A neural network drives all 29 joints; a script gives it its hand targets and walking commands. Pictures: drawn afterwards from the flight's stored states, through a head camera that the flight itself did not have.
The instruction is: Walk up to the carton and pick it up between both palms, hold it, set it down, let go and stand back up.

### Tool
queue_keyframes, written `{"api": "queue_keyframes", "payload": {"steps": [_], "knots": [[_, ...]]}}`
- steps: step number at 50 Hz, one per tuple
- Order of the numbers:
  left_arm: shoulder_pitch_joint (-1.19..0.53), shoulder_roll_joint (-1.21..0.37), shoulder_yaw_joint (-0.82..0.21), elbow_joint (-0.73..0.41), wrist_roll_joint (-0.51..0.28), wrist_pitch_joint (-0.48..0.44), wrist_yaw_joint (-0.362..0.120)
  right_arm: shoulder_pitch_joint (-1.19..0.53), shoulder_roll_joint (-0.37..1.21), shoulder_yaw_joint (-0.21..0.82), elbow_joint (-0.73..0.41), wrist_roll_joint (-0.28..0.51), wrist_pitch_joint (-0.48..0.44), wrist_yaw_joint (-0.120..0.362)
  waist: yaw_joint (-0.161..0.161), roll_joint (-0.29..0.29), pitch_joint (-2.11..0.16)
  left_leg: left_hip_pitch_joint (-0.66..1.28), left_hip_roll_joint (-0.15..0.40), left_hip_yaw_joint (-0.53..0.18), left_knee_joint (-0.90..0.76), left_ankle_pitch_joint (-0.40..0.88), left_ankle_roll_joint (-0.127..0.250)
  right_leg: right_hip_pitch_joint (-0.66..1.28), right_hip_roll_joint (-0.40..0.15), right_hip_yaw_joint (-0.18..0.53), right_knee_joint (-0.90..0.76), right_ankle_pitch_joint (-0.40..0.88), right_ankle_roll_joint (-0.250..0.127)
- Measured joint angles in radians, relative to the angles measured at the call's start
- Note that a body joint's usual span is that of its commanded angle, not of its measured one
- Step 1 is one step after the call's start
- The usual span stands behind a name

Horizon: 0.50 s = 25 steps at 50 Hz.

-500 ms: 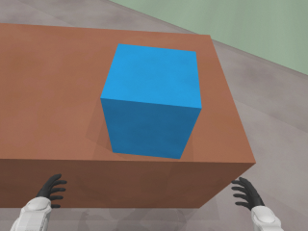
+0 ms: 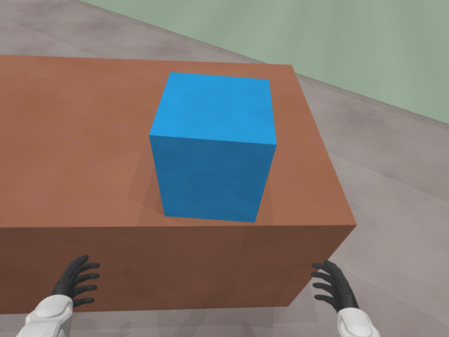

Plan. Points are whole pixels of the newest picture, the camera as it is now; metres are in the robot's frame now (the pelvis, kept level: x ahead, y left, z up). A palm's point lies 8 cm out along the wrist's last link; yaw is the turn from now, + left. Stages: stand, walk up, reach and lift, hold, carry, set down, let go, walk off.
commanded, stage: reach and lift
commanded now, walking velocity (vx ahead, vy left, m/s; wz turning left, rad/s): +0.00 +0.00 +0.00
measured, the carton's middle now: (214, 150) +0.49 +0.02 +0.04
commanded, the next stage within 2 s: none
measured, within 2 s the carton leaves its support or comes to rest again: neither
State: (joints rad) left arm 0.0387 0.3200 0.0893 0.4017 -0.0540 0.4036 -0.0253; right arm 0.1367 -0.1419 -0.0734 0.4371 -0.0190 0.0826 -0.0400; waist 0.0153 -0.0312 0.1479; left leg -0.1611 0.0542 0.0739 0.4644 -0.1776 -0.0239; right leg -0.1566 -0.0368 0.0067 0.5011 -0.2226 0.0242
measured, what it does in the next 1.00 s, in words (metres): shifts its weight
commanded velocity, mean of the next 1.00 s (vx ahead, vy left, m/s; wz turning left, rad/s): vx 0.00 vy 0.00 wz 0.00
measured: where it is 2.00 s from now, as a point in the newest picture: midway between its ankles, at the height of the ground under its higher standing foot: outside the picture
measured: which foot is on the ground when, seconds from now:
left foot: down 0.00-1.00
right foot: down 0.00-1.00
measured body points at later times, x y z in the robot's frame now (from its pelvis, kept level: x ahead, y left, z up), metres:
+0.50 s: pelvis +0.05 +0.01 +0.01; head +0.04 +0.03 +0.46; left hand +0.25 +0.26 -0.02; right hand +0.26 -0.21 -0.01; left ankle +0.05 +0.14 -0.74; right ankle +0.04 -0.13 -0.74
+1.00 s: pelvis +0.08 +0.01 +0.01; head +0.08 +0.02 +0.46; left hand +0.27 +0.25 +0.02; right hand +0.29 -0.18 +0.01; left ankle +0.05 +0.14 -0.74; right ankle +0.04 -0.13 -0.74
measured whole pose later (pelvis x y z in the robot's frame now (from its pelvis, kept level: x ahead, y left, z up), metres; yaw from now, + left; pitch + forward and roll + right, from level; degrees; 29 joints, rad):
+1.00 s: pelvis +0.08 +0.01 +0.01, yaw +1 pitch -4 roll -1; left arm 0.31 0.28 0.02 0.17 -0.18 -0.16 -0.10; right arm 0.31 -0.13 0.06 0.28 0.20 -0.33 -0.12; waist 0.06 0.00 0.07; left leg -0.04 0.05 0.05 0.35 -0.24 -0.02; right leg 0.02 -0.02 0.01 0.27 -0.22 0.03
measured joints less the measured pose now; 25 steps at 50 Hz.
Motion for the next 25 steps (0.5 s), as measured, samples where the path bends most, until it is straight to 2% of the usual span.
{"api": "queue_keyframes", "payload": {"steps": [13,25], "knots": [[0.015,-0.03,-0.012,-0.02,-0.038,-0.103,0.012,-0.01,-0.035,-0.04,-0.05,0.021,-0.003,0.04,0.018,-0.001,-0.046,0.06,-0.022,0.017,-0.05,-0.007,0.016,0.054,-0.009,0.034,-0.046,-0.005,0.015],[0.152,-0.066,-0.022,-0.126,-0.04,-0.247,-0.002,0.101,0.009,0.003,-0.134,0.098,-0.096,0.012,0.038,-0.009,-0.068,0.124,-0.015,0.013,-0.127,-0.017,0.007,0.135,0.0,0.029,-0.16,0.005,0.014]]}}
